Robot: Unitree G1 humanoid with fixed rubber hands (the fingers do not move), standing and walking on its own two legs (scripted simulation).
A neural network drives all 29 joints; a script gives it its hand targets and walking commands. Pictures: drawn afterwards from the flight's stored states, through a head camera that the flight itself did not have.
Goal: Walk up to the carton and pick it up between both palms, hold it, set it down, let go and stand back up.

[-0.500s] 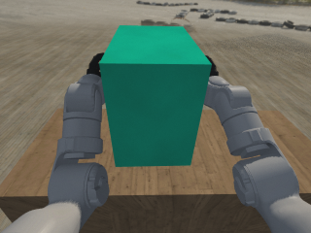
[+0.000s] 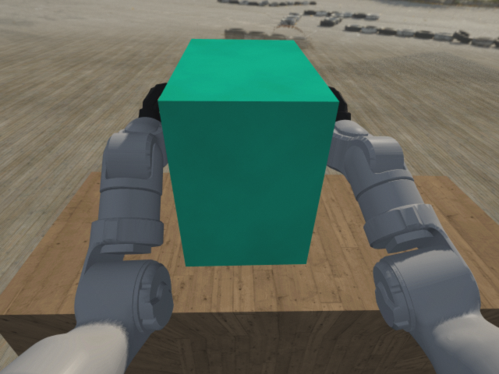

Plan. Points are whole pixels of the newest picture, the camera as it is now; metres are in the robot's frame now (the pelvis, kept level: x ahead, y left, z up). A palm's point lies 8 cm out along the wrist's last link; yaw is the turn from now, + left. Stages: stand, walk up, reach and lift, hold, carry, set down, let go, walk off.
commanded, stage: hold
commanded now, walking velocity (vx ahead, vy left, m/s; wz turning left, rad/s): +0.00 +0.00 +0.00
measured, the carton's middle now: (244, 143) +0.41 +0.01 +0.25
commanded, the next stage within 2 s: none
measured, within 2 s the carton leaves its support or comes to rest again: neither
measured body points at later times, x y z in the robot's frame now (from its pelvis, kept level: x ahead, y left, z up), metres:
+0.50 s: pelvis +0.00 -0.01 +0.00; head -0.08 +0.01 +0.44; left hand +0.39 +0.14 +0.29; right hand +0.38 -0.14 +0.29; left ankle +0.03 +0.12 -0.75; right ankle +0.01 -0.11 -0.75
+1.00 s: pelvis +0.00 -0.01 +0.00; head -0.08 +0.02 +0.44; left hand +0.39 +0.14 +0.29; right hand +0.39 -0.14 +0.30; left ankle +0.03 +0.12 -0.75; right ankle +0.00 -0.11 -0.75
